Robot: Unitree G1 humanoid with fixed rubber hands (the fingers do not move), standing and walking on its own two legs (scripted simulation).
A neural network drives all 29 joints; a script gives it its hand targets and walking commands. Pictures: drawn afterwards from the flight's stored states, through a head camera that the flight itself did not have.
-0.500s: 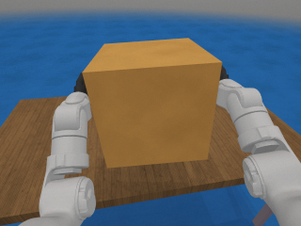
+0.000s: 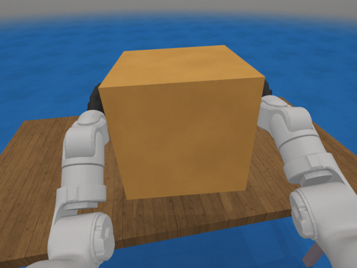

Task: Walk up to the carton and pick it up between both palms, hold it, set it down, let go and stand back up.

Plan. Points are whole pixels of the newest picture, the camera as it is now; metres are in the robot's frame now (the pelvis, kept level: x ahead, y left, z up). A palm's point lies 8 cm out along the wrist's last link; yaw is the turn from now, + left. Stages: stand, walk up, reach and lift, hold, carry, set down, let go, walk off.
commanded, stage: hold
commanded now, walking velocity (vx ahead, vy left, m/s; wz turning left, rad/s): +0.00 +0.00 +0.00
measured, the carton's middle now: (180, 115) +0.41 +0.01 +0.20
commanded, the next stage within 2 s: none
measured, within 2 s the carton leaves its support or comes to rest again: neither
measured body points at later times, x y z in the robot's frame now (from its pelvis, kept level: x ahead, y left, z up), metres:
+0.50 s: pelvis +0.00 +0.00 +0.00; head -0.08 +0.02 +0.44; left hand +0.37 +0.19 +0.23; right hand +0.39 -0.17 +0.24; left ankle +0.05 +0.15 -0.74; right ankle -0.04 -0.13 -0.74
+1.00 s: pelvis +0.01 +0.00 +0.00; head -0.09 +0.01 +0.44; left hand +0.37 +0.19 +0.23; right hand +0.39 -0.17 +0.25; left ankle +0.05 +0.15 -0.74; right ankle -0.04 -0.13 -0.74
